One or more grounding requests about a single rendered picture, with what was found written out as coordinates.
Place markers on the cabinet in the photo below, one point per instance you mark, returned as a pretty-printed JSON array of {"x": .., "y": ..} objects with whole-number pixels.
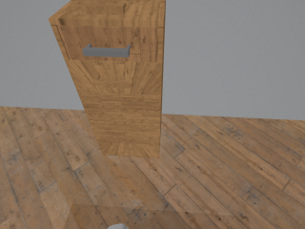
[{"x": 125, "y": 121}]

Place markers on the handle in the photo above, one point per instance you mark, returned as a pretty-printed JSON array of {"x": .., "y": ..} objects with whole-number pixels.
[
  {"x": 110, "y": 83},
  {"x": 106, "y": 52},
  {"x": 102, "y": 9}
]

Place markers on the drawer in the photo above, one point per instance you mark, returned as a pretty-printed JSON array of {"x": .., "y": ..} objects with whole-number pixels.
[{"x": 143, "y": 41}]

